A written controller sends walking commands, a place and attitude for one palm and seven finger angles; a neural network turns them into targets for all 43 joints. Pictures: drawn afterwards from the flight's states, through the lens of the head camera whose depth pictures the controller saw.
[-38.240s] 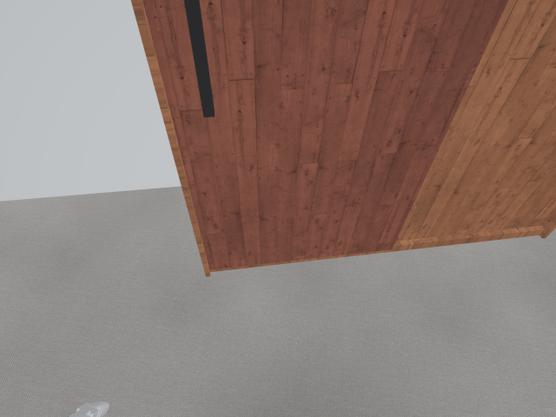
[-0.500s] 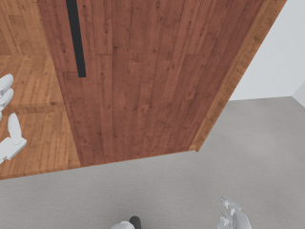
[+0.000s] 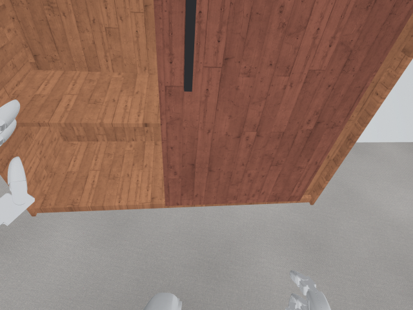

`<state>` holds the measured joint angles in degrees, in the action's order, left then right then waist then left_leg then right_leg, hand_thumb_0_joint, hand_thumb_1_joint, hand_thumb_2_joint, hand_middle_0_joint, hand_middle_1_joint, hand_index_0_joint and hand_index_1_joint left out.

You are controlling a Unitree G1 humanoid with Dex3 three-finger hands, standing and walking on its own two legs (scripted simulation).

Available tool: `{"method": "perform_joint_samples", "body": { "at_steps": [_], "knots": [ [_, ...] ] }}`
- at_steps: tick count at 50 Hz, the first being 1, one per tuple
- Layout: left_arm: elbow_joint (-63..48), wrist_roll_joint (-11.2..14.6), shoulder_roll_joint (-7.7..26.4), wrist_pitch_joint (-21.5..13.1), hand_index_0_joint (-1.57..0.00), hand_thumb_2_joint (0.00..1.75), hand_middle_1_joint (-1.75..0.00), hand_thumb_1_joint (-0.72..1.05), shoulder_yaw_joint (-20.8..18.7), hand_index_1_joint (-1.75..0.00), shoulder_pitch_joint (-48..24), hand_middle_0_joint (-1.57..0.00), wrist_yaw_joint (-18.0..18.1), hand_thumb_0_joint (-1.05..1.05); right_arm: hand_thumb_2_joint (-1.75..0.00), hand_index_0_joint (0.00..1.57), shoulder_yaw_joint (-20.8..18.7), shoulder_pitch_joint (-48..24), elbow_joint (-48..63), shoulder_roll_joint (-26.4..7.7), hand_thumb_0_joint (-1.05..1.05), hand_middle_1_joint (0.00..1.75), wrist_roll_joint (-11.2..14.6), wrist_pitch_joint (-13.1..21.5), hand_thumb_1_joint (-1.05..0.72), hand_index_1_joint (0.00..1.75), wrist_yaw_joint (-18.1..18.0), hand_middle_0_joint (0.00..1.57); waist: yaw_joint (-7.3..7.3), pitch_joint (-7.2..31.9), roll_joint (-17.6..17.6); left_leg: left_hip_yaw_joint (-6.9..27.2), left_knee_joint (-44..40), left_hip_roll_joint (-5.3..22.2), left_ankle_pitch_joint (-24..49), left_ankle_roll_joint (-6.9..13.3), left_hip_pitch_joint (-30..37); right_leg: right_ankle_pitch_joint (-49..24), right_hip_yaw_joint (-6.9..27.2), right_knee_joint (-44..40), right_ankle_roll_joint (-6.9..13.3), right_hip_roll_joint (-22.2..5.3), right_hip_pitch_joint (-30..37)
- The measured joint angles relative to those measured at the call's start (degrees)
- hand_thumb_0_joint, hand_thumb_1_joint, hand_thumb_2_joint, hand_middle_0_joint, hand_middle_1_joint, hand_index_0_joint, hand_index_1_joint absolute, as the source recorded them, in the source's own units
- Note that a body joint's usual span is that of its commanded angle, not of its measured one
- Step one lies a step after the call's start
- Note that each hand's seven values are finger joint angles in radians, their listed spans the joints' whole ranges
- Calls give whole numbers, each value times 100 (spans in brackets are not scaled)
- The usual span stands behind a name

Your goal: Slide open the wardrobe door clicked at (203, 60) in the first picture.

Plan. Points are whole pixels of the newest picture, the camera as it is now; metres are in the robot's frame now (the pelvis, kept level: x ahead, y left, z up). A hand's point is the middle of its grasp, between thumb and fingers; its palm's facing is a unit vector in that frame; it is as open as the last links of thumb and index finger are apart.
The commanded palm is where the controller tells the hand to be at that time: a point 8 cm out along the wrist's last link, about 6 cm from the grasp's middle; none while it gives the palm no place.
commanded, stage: stop stepping back and stand still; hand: left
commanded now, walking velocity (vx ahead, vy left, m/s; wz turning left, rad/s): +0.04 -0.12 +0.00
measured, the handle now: (189, 34) +0.77 +0.15 +0.22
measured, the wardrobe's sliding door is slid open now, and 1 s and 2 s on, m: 0.67 0.67 0.67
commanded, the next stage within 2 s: let the arm hang, fingers relaxed in 0.32 s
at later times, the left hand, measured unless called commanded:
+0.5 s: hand (31, 210) +0.22 +0.32 +0.11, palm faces +0.35 -0.75 -0.56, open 7.4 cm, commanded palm none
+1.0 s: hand out of the picture +0.02 +0.24 -0.15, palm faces +0.09 -0.97 -0.24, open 7.2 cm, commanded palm none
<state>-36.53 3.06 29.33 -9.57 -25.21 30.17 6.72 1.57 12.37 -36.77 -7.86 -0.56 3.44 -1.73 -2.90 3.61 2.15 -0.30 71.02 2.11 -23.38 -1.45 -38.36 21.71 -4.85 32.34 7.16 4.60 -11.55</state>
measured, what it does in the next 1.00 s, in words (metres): steps on the spot: left foot, then right foot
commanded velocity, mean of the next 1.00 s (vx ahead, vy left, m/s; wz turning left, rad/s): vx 0.01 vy -0.06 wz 0.00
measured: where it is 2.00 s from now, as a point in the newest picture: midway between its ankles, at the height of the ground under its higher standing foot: outside the picture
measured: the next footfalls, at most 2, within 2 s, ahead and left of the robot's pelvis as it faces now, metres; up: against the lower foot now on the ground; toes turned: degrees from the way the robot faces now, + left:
left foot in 0.18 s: +0.07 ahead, +0.17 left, +0.00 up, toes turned +14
right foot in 0.38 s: +0.08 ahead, -0.07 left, +0.00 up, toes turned -1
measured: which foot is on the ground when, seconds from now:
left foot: up 0.00-0.16, down 0.18-1.00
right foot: down 0.00-0.18, up 0.20-0.36, down 0.38-1.00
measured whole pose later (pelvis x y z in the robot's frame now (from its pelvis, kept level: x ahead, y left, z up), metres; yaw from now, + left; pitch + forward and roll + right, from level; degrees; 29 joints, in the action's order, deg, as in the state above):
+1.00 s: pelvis +0.04 +0.05 +0.02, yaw +5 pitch +0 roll +0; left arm 62.6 -0.7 10.5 0.6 0.1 16.0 1.3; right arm -0.1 14.5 -60.7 -10.1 -1.8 -1.7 -1.2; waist 0.7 -2.7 -1.5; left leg -8.6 25.7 2.9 -13.5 0.5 -12.0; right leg 15.0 -6.4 25.6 0.1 -2.3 -10.4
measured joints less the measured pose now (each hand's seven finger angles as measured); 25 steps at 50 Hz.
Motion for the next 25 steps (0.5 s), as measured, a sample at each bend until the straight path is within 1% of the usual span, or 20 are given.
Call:
{"method": "perform_joint_samples", "body": {
  "at_steps": [1,2,3,4,6,8,9,11,12,13,14,16,18,19,20,21,22,23,24,25],
  "knots": [
    [290,9,-97,-33,-22,90,-30,89,15,-30,-168,-21,40,1,-89,21,-37,-27,-149,-54,1,30,14,-52,-89,30,-36,21,-32,30,-70,63,167,55,131,7,52,-27,-41,-21,-129,-25,36],
    [590,10,-224,-27,-22,90,-30,89,17,-30,-319,-21,86,1,-89,21,-66,-14,-237,-98,1,30,34,-87,-89,30,-76,21,-65,68,-86,67,119,113,188,28,165,-57,-51,-110,-202,-84,92],
    [869,12,-373,12,-22,90,-30,89,14,-30,-452,-21,142,0,-89,21,-86,19,-272,-143,1,30,46,-101,-90,30,-120,21,-85,87,-75,38,-111,172,170,62,329,-98,-46,-212,-255,-166,149],
    [1102,19,-535,70,-21,90,-30,89,15,-30,-574,-21,205,0,-89,21,-98,49,-270,-191,1,30,51,-92,-90,30,-169,21,-99,74,-42,-27,-554,228,104,107,560,-137,-28,-282,-301,-268,190],
    [1364,7,-838,196,-21,90,-30,89,85,-30,-750,-21,324,0,-89,21,-115,108,-195,-313,1,30,19,-8,-90,30,-251,21,-75,-24,13,-192,-1826,300,72,181,1173,-138,-21,-266,-396,-482,231],
    [1263,20,-1042,299,-21,90,-30,89,222,-30,-766,-20,385,1,-89,21,-152,163,-13,-482,1,30,-14,132,-90,30,-293,21,-12,-142,-23,-343,-3177,349,374,234,1878,51,-38,108,-518,-628,110],
    [1101,40,-1078,310,-20,90,-30,90,274,-30,-741,-20,391,1,-89,21,-195,146,118,-574,1,30,-5,207,-90,30,-303,21,33,-208,-115,-265,-3581,407,588,210,2067,227,-24,525,-560,-619,-99],
    [919,47,-908,235,-20,90,-30,90,252,-30,-795,-20,338,1,-89,20,-286,-86,123,-421,1,30,1,282,-90,30,-284,21,109,-550,107,-357,-3411,283,630,-38,2050,605,342,1520,-643,-620,-548],
    [832,46,-779,189,-20,90,-30,90,200,-30,-772,-20,287,1,-89,20,-288,-160,133,-309,1,30,-8,305,-90,30,-239,21,164,-674,199,-386,-3443,254,645,-96,2087,620,430,1899,-680,-574,-766],
    [722,32,-650,150,-20,90,-30,90,134,-30,-707,-20,237,1,-89,20,-276,-189,172,-211,1,30,-16,323,-90,30,-178,20,229,-764,239,-382,-3535,255,691,-123,2128,551,430,2121,-710,-531,-954],
    [589,12,-524,111,-20,90,-30,90,60,-30,-602,-20,192,1,-89,20,-257,-180,227,-133,1,30,-17,342,-90,30,-108,20,280,-828,236,-367,-3653,282,755,-140,2171,437,381,2152,-728,-504,-1092],
    [328,-12,-317,-26,-20,90,-30,90,-95,-30,-293,-20,134,1,-89,20,-213,-84,349,-51,1,30,-9,359,-90,30,10,20,336,-877,118,-333,-3833,397,852,-175,2221,197,200,1675,-741,-483,-1161],
    [189,-21,-114,-177,-21,90,-30,89,-252,-30,35,-21,112,1,-89,20,-182,92,469,-50,1,30,10,345,-90,30,68,21,359,-839,-81,-281,-3725,536,759,-181,2146,-25,2,877,-738,-465,-955],
    [176,-18,24,-235,-21,90,-30,89,-344,-30,183,-21,123,1,-89,20,-167,196,517,-58,1,30,29,336,-90,30,75,21,363,-779,-121,-272,-3489,555,546,-134,2025,18,0,470,-688,-476,-788],
    [204,-28,112,-271,-21,90,-30,89,-412,-30,272,-21,139,1,-89,21,-164,249,513,-90,1,30,49,318,-90,30,76,21,340,-733,-160,-245,-3106,546,144,-55,1848,-361,7,328,-611,-474,-791],
    [286,-34,105,-288,-21,90,-30,89,-407,-30,278,-21,152,1,-89,21,-172,233,421,-156,1,30,63,291,-90,30,61,21,327,-746,-243,-143,-2598,496,-167,8,1662,-519,-13,453,-538,-454,-846],
    [646,-181,32,-312,-21,90,-30,89,-188,-30,79,-21,94,1,-89,21,-235,222,238,-265,1,30,56,282,-90,30,117,21,360,-690,-389,-94,-2027,444,-452,57,1381,-496,-107,550,-506,-472,-883],
    [1216,-316,-106,-200,-21,90,-30,89,161,-30,-248,-21,-32,0,-89,20,-299,214,46,-393,1,30,48,176,-90,30,176,21,366,-587,-521,-146,-1591,380,-665,73,1142,-411,-192,628,-509,-540,-923],
    [1891,-397,-302,23,-21,90,-30,90,512,-30,-591,-20,-147,0,-89,20,-334,195,-127,-511,1,30,33,4,-90,30,216,21,365,-494,-606,-267,-1374,316,-745,84,1015,-313,-239,713,-531,-633,-949],
    [2627,-429,-533,289,-20,90,-30,90,822,-30,-917,-20,-230,0,-89,20,-340,177,-263,-608,1,30,18,-176,-90,30,240,21,382,-432,-655,-408,-1388,259,-732,93,993,-217,-278,801,-563,-734,-951]
  ]
}}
